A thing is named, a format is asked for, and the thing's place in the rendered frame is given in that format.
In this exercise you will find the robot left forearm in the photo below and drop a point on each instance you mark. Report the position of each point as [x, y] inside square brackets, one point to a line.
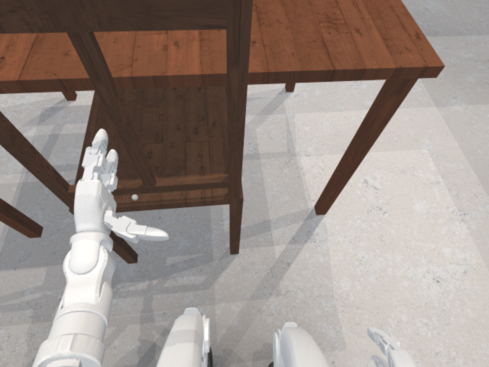
[76, 337]

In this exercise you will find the robot left thigh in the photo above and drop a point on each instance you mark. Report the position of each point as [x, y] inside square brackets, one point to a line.
[187, 343]

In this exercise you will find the left robot hand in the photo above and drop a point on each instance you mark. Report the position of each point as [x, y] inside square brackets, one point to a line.
[93, 196]

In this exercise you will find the robot thigh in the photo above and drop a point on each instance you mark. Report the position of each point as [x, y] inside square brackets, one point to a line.
[294, 347]
[187, 343]

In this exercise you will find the right robot hand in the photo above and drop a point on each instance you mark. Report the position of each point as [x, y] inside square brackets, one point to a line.
[390, 347]

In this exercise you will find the robot right thigh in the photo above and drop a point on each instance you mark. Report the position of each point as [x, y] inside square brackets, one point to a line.
[294, 347]

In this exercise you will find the chair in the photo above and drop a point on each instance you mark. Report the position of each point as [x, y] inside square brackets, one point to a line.
[177, 147]

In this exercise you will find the table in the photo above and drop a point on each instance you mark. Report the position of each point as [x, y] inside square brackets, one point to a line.
[292, 41]

